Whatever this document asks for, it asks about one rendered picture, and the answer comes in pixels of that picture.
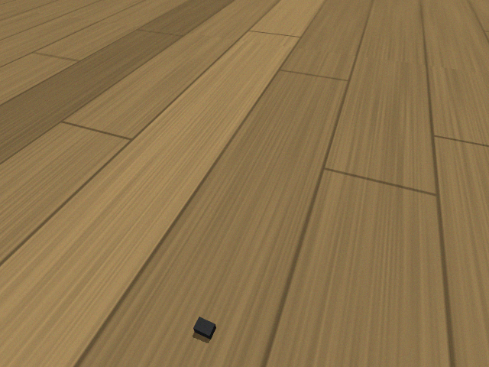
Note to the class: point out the small box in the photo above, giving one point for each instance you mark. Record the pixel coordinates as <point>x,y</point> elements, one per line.
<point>204,327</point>

